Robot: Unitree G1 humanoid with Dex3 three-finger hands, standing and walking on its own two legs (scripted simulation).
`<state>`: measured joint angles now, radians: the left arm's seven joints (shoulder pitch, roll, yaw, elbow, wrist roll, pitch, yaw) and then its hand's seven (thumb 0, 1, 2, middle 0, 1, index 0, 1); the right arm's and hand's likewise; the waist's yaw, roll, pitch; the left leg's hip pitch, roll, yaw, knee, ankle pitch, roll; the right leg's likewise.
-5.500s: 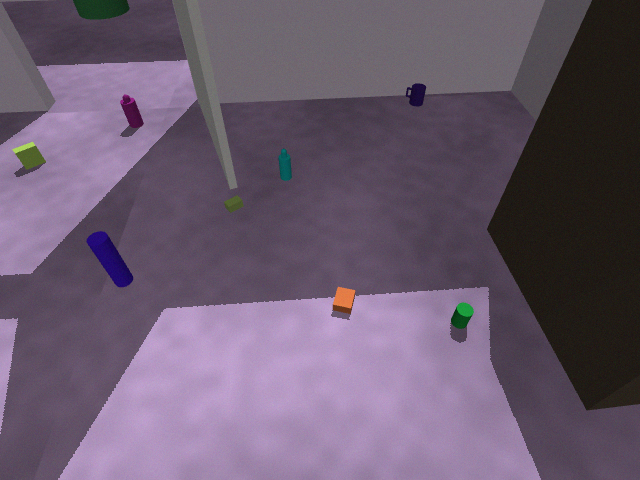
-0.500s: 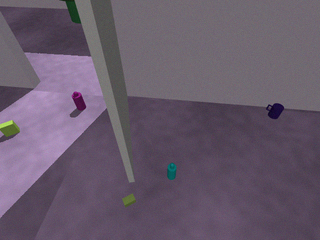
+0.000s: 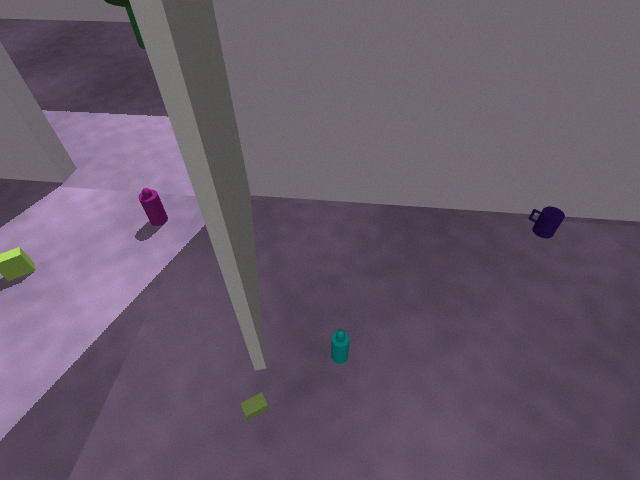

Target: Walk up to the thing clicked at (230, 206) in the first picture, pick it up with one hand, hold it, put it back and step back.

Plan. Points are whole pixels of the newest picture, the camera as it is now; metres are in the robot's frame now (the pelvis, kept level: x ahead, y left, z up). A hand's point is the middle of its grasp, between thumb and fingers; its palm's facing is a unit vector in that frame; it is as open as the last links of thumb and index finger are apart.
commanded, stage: walk up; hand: left
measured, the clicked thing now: (254, 406) +0.47 +0.24 -0.76
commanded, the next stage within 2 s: stand in 0.34 s
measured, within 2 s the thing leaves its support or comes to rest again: neither
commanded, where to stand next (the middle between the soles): +0.08 +0.03 m, yaw -2 degrees
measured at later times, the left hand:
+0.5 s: hand out of the picture +0.08 +0.26 -0.15, palm faces -0.03 -0.94 -0.35, open 7.3 cm
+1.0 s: hand out of the picture +0.07 +0.25 -0.16, palm faces -0.05 -0.94 -0.34, open 7.3 cm
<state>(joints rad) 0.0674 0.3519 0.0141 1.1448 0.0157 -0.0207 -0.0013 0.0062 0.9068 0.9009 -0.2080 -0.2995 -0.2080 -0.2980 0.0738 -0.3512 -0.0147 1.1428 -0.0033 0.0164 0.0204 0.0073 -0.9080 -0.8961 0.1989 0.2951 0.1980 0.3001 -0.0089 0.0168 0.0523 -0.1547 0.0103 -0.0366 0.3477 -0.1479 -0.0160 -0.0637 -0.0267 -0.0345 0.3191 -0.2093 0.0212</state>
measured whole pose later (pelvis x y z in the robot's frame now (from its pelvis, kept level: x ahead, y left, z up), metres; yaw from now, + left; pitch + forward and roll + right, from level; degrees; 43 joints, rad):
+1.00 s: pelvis +0.00 -0.01 +0.00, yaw -1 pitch -2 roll +0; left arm 0.13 0.36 0.00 1.12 0.01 -0.01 -0.01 0.01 0.91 0.90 -0.21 -0.30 -0.21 -0.30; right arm 0.10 -0.35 0.00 1.15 0.00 0.00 0.01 0.01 -0.91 -0.90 0.20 0.30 0.20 0.30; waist -0.01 0.00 0.06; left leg -0.14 0.02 -0.03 0.32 -0.14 -0.03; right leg -0.07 -0.02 -0.03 0.32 -0.21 0.01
